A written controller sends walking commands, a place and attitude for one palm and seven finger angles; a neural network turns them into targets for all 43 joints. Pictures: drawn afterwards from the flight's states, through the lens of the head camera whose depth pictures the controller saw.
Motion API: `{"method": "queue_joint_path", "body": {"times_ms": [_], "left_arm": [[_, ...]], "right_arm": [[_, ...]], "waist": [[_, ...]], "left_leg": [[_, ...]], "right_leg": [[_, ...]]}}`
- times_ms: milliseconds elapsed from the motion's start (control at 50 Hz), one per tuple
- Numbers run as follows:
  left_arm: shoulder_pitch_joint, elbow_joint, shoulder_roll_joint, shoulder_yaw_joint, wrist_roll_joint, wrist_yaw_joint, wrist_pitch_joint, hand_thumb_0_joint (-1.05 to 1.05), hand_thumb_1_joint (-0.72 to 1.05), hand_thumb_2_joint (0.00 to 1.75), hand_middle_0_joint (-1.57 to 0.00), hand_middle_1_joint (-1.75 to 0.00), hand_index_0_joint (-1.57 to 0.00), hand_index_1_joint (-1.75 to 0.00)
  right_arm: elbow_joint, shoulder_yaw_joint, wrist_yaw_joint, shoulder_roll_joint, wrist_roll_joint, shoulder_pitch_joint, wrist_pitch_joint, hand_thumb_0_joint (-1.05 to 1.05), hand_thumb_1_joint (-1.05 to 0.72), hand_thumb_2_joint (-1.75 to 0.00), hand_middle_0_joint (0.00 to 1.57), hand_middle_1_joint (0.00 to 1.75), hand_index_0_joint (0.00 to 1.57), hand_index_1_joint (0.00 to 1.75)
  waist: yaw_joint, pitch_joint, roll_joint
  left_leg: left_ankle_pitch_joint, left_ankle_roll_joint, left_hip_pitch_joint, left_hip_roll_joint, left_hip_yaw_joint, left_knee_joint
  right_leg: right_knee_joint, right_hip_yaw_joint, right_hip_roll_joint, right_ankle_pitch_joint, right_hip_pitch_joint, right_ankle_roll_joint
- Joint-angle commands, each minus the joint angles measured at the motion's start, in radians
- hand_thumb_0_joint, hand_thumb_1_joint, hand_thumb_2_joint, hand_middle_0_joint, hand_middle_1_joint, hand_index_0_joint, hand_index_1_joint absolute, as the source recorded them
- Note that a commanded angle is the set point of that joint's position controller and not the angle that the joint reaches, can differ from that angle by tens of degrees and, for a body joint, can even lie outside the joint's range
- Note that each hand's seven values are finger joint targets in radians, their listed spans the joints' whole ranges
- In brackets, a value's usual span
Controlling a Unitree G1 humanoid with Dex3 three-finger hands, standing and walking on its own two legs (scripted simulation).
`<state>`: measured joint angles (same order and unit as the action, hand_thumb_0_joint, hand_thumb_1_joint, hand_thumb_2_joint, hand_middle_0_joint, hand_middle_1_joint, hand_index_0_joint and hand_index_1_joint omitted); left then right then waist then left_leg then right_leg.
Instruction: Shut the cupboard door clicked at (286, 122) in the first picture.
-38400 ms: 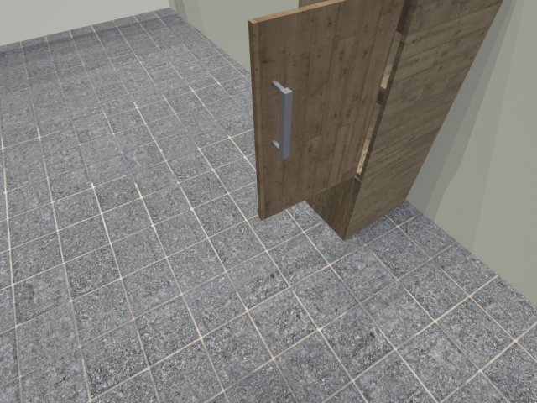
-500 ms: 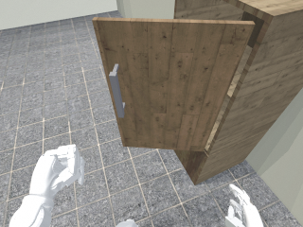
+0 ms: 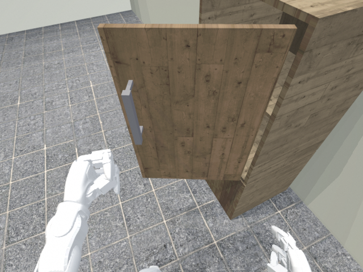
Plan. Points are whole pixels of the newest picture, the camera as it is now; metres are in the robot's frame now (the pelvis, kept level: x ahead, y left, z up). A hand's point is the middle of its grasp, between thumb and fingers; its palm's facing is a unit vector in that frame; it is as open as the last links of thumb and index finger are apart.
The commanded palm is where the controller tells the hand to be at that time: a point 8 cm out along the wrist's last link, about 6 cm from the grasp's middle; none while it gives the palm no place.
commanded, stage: bring the fist close to the handle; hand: left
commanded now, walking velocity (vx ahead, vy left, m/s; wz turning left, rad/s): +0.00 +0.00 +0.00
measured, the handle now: (134, 114) +0.48 +0.15 +0.08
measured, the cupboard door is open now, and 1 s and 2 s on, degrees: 61 61 50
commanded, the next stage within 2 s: push the door shut along its arc in 0.96 s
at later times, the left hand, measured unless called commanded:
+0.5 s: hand (144, 145) +0.37 +0.11 +0.09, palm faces -0.02 -1.00 -0.01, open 3.1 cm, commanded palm +0.35 +0.16 +0.08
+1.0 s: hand (143, 141) +0.38 +0.11 +0.09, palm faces +0.00 -1.00 -0.01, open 3.1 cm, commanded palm +0.36 +0.16 +0.08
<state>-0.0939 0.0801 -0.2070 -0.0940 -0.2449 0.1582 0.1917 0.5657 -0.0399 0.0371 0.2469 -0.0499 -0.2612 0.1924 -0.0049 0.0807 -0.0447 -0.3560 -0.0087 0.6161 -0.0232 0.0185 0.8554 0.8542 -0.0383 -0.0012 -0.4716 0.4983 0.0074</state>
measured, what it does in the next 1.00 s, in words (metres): stands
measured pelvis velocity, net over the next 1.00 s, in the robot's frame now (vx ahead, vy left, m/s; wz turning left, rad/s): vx -0.01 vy -0.01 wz -0.02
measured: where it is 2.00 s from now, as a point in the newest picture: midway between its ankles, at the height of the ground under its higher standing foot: outside the picture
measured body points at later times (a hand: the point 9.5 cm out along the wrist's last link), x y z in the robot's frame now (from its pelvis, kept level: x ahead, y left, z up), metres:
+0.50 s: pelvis +0.00 +0.00 +0.00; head +0.03 -0.02 +0.45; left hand +0.36 +0.16 +0.09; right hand +0.13 -0.24 -0.10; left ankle +0.05 +0.11 -0.70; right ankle -0.02 -0.11 -0.70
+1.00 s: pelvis -0.01 -0.01 +0.00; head +0.03 -0.03 +0.45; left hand +0.37 +0.17 +0.09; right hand +0.10 -0.27 -0.12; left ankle +0.05 +0.11 -0.70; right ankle -0.02 -0.11 -0.70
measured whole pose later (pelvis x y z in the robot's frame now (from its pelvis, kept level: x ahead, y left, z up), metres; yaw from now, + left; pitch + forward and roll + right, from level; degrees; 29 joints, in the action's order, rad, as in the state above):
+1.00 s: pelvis -0.01 -0.01 +0.00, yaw -1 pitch +8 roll +0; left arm 0.39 0.62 -0.18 -0.11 -0.18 0.05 0.31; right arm 0.65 0.00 0.01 0.26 -0.04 -0.30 0.06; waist -0.03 0.08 -0.04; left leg -0.33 0.01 0.65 -0.04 0.03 0.83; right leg 0.86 -0.03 0.02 -0.45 0.55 0.03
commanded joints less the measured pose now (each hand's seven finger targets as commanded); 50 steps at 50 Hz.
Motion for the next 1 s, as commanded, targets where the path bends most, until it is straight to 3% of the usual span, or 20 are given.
{"method": "queue_joint_path", "body": {"times_ms": [0, 60, 80, 120, 180, 300, 340, 380, 400, 440, 480, 540, 580, 640, 700, 780, 840, 880, 920, 980], "left_arm": [[0.206, -0.206, -0.106, -0.043, 0.012, -0.024, 0.081, 0.0, 0.9, 0.9, -1.3, -1.5, -1.3, -1.5], [0.285, -0.19, -0.074, -0.004, 0.022, -0.039, 0.089, 0.0, 0.9, 0.9, -1.3, -1.5, -1.3, -1.5], [0.283, -0.16, -0.104, -0.033, 0.028, -0.047, 0.085, 0.0, 0.9, 0.9, -1.3, -1.5, -1.3, -1.5], [0.363, -0.136, -0.071, 0.002, 0.035, -0.055, 0.086, 0.0, 0.9, 0.9, -1.3, -1.5, -1.3, -1.5], [0.479, -0.087, -0.085, -0.001, 0.052, -0.081, 0.087, 0.0, 0.9, 0.9, -1.3, -1.5, -1.3, -1.5], [0.594, 0.043, -0.068, -0.001, 0.069, -0.121, 0.083, 0.0, 0.9, 0.9, -1.3, -1.5, -1.3, -1.5], [0.617, 0.08, -0.04, 0.014, 0.071, -0.127, 0.083, 0.0, 0.9, 0.9, -1.3, -1.5, -1.3, -1.5], [0.64, 0.156, -0.086, -0.036, 0.076, -0.141, 0.08, 0.0, 0.9, 0.9, -1.3, -1.5, -1.3, -1.5], [0.683, 0.165, -0.059, -0.006, 0.081, -0.14, 0.085, 0.0, 0.9, 0.9, -1.3, -1.5, -1.3, -1.5], [0.71, 0.204, -0.065, -0.026, 0.079, -0.148, 0.095, 0.0, 0.9, 0.9, -1.3, -1.5, -1.3, -1.5], [0.787, 0.217, -0.078, -0.031, 0.092, -0.155, 0.115, 0.0, 0.9, 0.9, -1.3, -1.5, -1.3, -1.5], [0.851, 0.253, -0.041, -0.006, 0.094, -0.161, 0.139, 0.0, 0.9, 0.9, -1.3, -1.5, -1.3, -1.5], [0.785, 0.287, -0.069, -0.039, 0.099, -0.162, 0.146, 0.0, 0.9, 0.9, -1.3, -1.5, -1.3, -1.5], [0.754, 0.29, -0.063, -0.037, 0.095, -0.155, 0.153, 0.0, 0.9, 0.9, -1.3, -1.5, -1.3, -1.5], [0.802, 0.3, -0.086, -0.049, 0.093, -0.154, 0.154, 0.0, 0.9, 0.9, -1.3, -1.5, -1.3, -1.5], [0.824, 0.264, -0.14, -0.096, 0.085, -0.149, 0.18, 0.0, 0.9, 0.9, -1.3, -1.5, -1.3, -1.5], [0.83, 0.273, -0.093, -0.052, 0.078, -0.126, 0.194, 0.0, 0.9, 0.9, -1.3, -1.5, -1.3, -1.5], [0.829, 0.309, -0.108, -0.061, 0.074, -0.114, 0.191, 0.0, 0.9, 0.9, -1.3, -1.5, -1.3, -1.5], [0.853, 0.323, -0.092, -0.045, 0.066, -0.097, 0.186, 0.0, 0.9, 0.9, -1.3, -1.5, -1.3, -1.5], [0.827, 0.35, -0.121, -0.078, 0.056, -0.087, 0.178, 0.0, 0.9, 0.9, -1.3, -1.5, -1.3, -1.5]], "right_arm": [[-0.148, 0.055, 0.0, 0.114, 0.004, 0.071, 0.041, 0.0, -0.9, -0.9, 0.2, 0.3, 0.2, 0.3], [-0.136, 0.056, -0.003, 0.113, 0.004, 0.069, 0.035, 0.0, -0.9, -0.9, 0.2, 0.3, 0.2, 0.3], [-0.129, 0.059, 0.0, 0.119, 0.007, 0.061, 0.03, 0.0, -0.9, -0.9, 0.2, 0.3, 0.2, 0.3], [-0.121, 0.057, -0.001, 0.115, 0.005, 0.067, 0.02, 0.0, -0.9, -0.9, 0.2, 0.3, 0.2, 0.3], [-0.102, 0.058, 0.002, 0.12, 0.005, 0.064, 0.01, 0.0, -0.9, -0.9, 0.2, 0.3, 0.2, 0.3], [-0.082, 0.062, -0.006, 0.119, 0.008, 0.046, -0.015, 0.0, -0.9, -0.9, 0.2, 0.3, 0.2, 0.3], [-0.082, 0.062, -0.014, 0.115, 0.009, 0.042, -0.023, 0.0, -0.9, -0.9, 0.2, 0.3, 0.2, 0.3], [-0.069, 0.064, -0.013, 0.123, 0.012, 0.03, -0.038, 0.0, -0.9, -0.9, 0.2, 0.3, 0.2, 0.3], [-0.072, 0.062, -0.017, 0.12, 0.012, 0.03, -0.043, 0.0, -0.9, -0.9, 0.2, 0.3, 0.2, 0.3], [-0.069, 0.065, -0.02, 0.119, 0.012, 0.024, -0.052, 0.0, -0.9, -0.9, 0.2, 0.3, 0.2, 0.3], [-0.058, 0.071, -0.019, 0.123, 0.016, 0.011, -0.057, 0.0, -0.9, -0.9, 0.2, 0.3, 0.2, 0.3], [-0.044, 0.076, -0.026, 0.118, 0.016, -0.002, -0.06, 0.0, -0.9, -0.9, 0.2, 0.3, 0.2, 0.3], [-0.046, 0.083, -0.03, 0.126, 0.019, -0.014, -0.065, 0.0, -0.9, -0.9, 0.2, 0.3, 0.2, 0.3], [-0.055, 0.083, -0.035, 0.121, 0.015, -0.012, -0.076, 0.0, -0.9, -0.9, 0.2, 0.3, 0.2, 0.3], [-0.054, 0.083, -0.031, 0.124, 0.013, -0.015, -0.087, 0.0, -0.9, -0.9, 0.2, 0.3, 0.2, 0.3], [-0.053, 0.084, -0.023, 0.126, 0.017, -0.017, -0.09, 0.0, -0.9, -0.9, 0.2, 0.3, 0.2, 0.3], [-0.051, 0.081, -0.024, 0.115, 0.011, -0.01, -0.089, 0.0, -0.9, -0.9, 0.2, 0.3, 0.2, 0.3], [-0.042, 0.084, -0.021, 0.122, 0.01, -0.02, -0.087, 0.0, -0.9, -0.9, 0.2, 0.3, 0.2, 0.3], [-0.04, 0.083, -0.021, 0.121, 0.006, -0.017, -0.084, 0.0, -0.9, -0.9, 0.2, 0.3, 0.2, 0.3], [-0.042, 0.083, -0.018, 0.128, 0.007, -0.022, -0.085, 0.0, -0.9, -0.9, 0.2, 0.3, 0.2, 0.3]], "waist": [[0.0, 0.208, 0.025], [-0.015, 0.206, 0.022], [-0.013, 0.201, 0.068], [-0.027, 0.2, 0.052], [-0.031, 0.198, 0.036], [-0.027, 0.273, 0.05], [-0.022, 0.276, 0.037], [-0.02, 0.256, 0.076], [-0.03, 0.25, 0.081], [-0.024, 0.261, 0.088], [-0.032, 0.284, 0.08], [-0.043, 0.305, 0.045], [-0.022, 0.323, 0.064], [-0.015, 0.318, 0.065], [-0.03, 0.277, 0.111], [-0.016, 0.325, 0.09], [-0.029, 0.305, 0.065], [-0.035, 0.286, 0.094], [-0.041, 0.274, 0.076], [-0.03, 0.289, 0.094]], "left_leg": [[0.195, -0.019, -0.213, 0.017, -0.024, -0.109], [0.177, -0.018, -0.226, 0.016, -0.028, -0.109], [0.176, -0.02, -0.215, 0.012, -0.031, -0.106], [0.16, -0.019, -0.218, 0.014, -0.027, -0.109], [0.127, -0.017, -0.224, 0.01, -0.035, -0.114], [0.185, -0.015, -0.252, 0.011, -0.031, -0.107], [0.197, -0.011, -0.253, 0.011, -0.028, -0.108], [0.185, -0.014, -0.225, 0.011, -0.026, -0.106], [0.186, -0.014, -0.22, 0.012, -0.024, -0.108], [0.18, -0.013, -0.212, 0.013, -0.019, -0.104], [0.197, -0.015, -0.218, 0.012, -0.019, -0.093], [0.213, -0.013, -0.238, 0.011, -0.018, -0.079], [0.223, -0.014, -0.229, 0.012, -0.013, -0.078], [0.221, -0.015, -0.214, 0.016, -0.001, -0.088], [0.173, -0.022, -0.183, 0.016, 0.002, -0.095], [0.188, -0.025, -0.185, 0.021, 0.009, -0.092], [0.175, -0.025, -0.186, 0.023, 0.012, -0.09], [0.163, -0.027, -0.178, 0.021, 0.009, -0.087], [0.153, -0.025, -0.177, 0.022, 0.007, -0.088], [0.157, -0.027, -0.174, 0.023, 0.004, -0.084]], "right_leg": [[-0.127, 0.002, 0.014, 0.327, -0.006, 0.003], [-0.129, -0.001, 0.016, 0.306, 0.018, 0.003], [-0.133, 0.002, 0.018, 0.308, 0.011, 0.002], [-0.135, 0.002, 0.016, 0.294, 0.027, 0.0], [-0.14, 0.005, 0.018, 0.243, 0.049, 0.003], [-0.129, 0.006, 0.017, 0.315, 0.026, 0.006], [-0.124, 0.001, 0.018, 0.329, 0.027, 0.007], [-0.134, 0.008, 0.021, 0.324, 0.026, 0.004], [-0.131, 0.009, 0.017, 0.332, 0.028, 0.003], [-0.132, 0.012, 0.019, 0.33, 0.025, 0.003], [-0.123, 0.017, 0.02, 0.349, 0.028, 0.002], [-0.114, 0.015, 0.022, 0.366, 0.05, 0.005], [-0.114, 0.018, 0.025, 0.38, 0.03, 0.004], [-0.118, 0.024, 0.021, 0.397, 0.009, 0.002], [-0.14, 0.032, 0.022, 0.352, 0.017, -0.005], [-0.138, 0.049, 0.021, 0.382, -0.027, -0.007], [-0.141, 0.052, 0.017, 0.378, -0.012, -0.009], [-0.15, 0.054, 0.021, 0.359, 0.002, -0.012], [-0.153, 0.053, 0.017, 0.349, 0.01, -0.01], [-0.153, 0.054, 0.019, 0.351, 0.003, -0.01]]}}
